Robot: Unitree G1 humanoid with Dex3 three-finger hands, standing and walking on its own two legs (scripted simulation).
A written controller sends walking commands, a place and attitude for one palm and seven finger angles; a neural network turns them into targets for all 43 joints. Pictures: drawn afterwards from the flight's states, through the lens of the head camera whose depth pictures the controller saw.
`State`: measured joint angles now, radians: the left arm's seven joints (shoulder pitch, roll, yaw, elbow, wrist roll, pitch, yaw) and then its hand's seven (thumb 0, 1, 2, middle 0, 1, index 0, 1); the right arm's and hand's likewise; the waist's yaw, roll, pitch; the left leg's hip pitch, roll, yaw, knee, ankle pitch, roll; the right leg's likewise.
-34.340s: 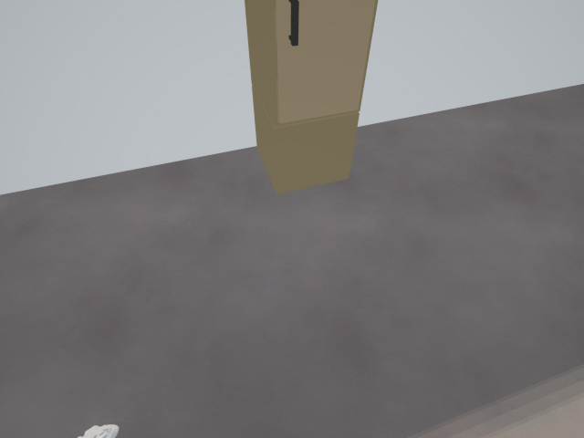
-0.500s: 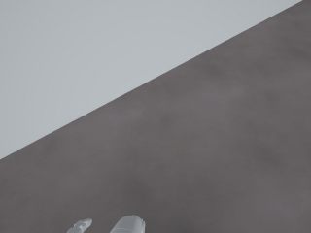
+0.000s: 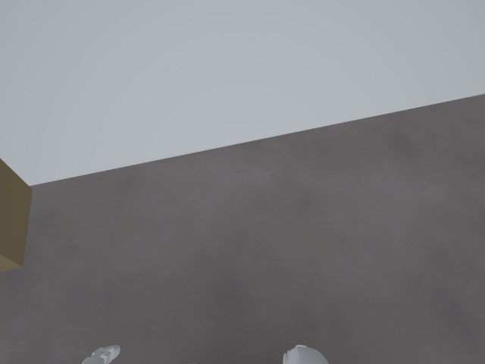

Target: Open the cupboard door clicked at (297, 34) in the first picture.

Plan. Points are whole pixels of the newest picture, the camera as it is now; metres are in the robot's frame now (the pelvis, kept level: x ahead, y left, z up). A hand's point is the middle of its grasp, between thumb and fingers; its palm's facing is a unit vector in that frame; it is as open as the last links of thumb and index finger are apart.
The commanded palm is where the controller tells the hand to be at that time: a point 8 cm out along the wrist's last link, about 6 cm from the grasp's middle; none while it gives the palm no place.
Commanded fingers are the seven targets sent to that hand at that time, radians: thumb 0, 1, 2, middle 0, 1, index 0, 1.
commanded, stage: turn to face it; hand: left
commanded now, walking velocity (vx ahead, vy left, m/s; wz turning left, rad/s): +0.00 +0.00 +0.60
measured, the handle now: out of the picture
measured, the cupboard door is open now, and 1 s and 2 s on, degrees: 43 43 43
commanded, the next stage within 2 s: take the last steps up to it in 1.70 s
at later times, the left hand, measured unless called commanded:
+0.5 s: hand out of the picture +0.00 +0.18 -0.18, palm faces +0.36 -0.90 -0.23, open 7.3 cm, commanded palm none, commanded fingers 0.00 0.90 0.90 -0.20 -0.30 -0.20 -0.30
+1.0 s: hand out of the picture +0.03 +0.16 -0.15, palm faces +0.56 -0.78 -0.28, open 7.4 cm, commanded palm none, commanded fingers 0.00 0.90 0.90 -0.20 -0.30 -0.20 -0.30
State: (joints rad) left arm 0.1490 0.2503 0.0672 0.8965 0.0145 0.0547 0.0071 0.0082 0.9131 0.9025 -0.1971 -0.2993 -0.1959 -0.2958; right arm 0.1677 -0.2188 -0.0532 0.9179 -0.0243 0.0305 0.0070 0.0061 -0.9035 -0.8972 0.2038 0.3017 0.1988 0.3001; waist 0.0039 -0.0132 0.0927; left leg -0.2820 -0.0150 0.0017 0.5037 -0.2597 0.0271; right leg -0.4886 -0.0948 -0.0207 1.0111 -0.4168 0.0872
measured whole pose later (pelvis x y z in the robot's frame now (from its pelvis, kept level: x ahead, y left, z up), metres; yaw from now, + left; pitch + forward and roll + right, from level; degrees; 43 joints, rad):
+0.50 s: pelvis +0.02 -0.03 -0.01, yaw +20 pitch +1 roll +1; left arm 0.24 0.22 0.05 0.89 0.02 0.01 0.01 0.00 0.92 0.90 -0.20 -0.30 -0.20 -0.30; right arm 0.10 -0.24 -0.07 0.91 -0.01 0.06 0.04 0.01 -0.91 -0.90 0.20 0.30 0.19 0.30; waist 0.01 -0.04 0.11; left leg -0.32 0.01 0.11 0.61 -0.31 -0.02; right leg -0.23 -0.18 -0.29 0.66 -0.42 0.04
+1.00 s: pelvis +0.05 -0.06 +0.00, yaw +37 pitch +1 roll +2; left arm 0.15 0.18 0.03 0.86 0.02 0.01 0.02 0.00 0.91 0.90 -0.20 -0.30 -0.20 -0.30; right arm 0.18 -0.25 -0.09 0.95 -0.02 0.08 0.02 0.01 -0.90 -0.90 0.20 0.30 0.20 0.30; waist -0.03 0.04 0.10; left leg -0.48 -0.05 -0.05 1.05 -0.48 -0.04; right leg -0.28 -0.07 -0.10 0.59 -0.33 -0.01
